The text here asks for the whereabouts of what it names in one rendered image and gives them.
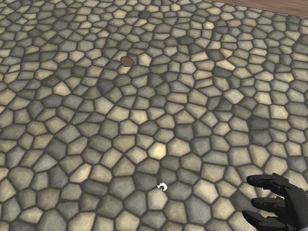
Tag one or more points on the robot right hand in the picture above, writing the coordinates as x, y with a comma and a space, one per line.
292, 211

